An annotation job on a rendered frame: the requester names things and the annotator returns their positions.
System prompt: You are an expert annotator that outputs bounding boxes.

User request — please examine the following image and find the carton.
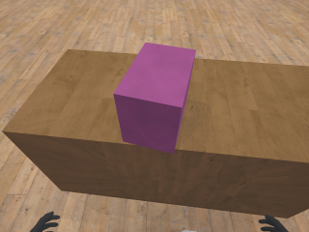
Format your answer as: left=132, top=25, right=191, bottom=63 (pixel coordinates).
left=113, top=43, right=196, bottom=154

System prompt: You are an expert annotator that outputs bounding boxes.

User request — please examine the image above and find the right robot hand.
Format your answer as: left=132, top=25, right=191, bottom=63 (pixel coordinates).
left=258, top=215, right=289, bottom=232

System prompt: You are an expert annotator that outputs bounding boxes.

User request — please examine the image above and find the pedestal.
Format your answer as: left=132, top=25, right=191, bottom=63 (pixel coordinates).
left=2, top=49, right=309, bottom=218

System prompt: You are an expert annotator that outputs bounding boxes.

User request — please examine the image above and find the left robot hand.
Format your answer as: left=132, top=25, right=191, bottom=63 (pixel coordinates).
left=30, top=211, right=60, bottom=232

